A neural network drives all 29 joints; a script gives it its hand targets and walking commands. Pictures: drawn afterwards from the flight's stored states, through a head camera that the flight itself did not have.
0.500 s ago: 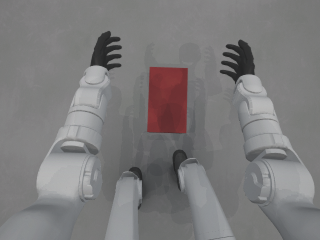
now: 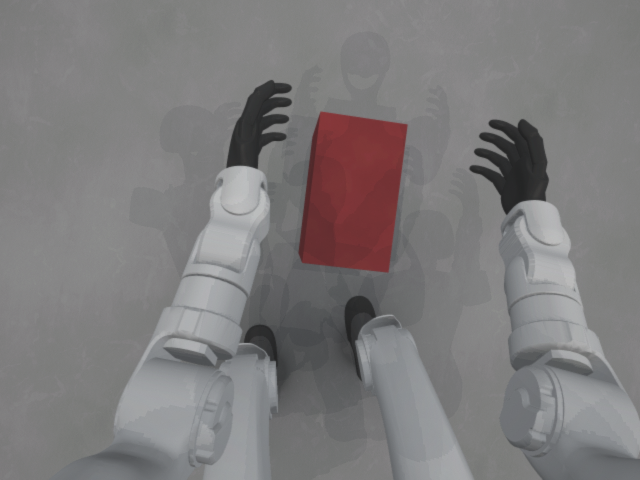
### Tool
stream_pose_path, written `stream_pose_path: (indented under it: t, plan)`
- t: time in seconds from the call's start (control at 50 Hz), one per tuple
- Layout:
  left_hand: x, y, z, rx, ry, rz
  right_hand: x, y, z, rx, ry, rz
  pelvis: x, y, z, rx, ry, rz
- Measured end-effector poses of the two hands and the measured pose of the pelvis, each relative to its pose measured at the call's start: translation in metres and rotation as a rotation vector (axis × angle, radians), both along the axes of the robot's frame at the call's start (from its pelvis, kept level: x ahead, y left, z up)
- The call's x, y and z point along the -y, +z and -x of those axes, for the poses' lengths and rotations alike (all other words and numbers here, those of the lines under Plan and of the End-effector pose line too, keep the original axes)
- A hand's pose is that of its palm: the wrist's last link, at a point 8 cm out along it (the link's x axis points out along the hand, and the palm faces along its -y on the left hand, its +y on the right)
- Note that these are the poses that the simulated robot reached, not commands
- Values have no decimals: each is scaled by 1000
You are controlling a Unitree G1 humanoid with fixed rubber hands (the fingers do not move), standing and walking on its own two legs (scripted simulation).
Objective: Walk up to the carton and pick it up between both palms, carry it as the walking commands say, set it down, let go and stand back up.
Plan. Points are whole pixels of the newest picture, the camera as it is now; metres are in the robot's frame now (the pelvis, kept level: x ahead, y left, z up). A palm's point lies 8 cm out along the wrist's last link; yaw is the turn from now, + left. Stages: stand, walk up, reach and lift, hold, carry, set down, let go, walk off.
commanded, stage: reach and lift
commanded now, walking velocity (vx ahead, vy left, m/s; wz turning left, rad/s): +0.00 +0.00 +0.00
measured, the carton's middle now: (346, 196) +0.42 -0.12 -0.51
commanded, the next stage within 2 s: none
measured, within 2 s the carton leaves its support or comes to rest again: neither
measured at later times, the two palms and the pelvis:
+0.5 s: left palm (267, 186) +0.44 +0.03 -0.29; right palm (477, 216) +0.36 -0.30 -0.32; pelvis -0.13 -0.01 -0.16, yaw +1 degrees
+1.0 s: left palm (272, 193) +0.44 +0.02 -0.44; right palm (435, 204) +0.38 -0.28 -0.43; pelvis -0.10 -0.01 -0.23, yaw +0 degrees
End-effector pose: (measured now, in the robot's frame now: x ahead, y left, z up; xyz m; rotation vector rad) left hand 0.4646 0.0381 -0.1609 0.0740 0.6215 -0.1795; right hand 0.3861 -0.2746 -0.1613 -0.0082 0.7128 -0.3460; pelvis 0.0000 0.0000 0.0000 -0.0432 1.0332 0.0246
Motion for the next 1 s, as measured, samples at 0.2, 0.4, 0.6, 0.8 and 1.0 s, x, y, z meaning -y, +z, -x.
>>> stream_pose_path:
  t: [0.2, 0.4, 0.6, 0.8, 1.0]
  plan:
    - [12, -93, 61, -119, 18, 10, 13, -79, 52, -46, -46, 10, 2, -45, 40, 99, -7, 3]
    - [11, -123, 22, 40, -1, -91, 37, -129, 35, 113, -61, -13, 4, -119, 111, 486, -9, -35]
    - [18, -143, 25, -68, -24, -170, 4, -173, 33, 14, -62, -135, 17, -185, 142, 577, -49, -76]
    - [31, -185, 7, -44, -69, -97, 31, -201, 18, 10, -105, -63, 19, -228, 137, 516, -34, -50]
    - [14, -284, 25, -143, -94, -74, 2, -273, 4, -80, 20, -44, 13, -230, 104, 460, -15, -23]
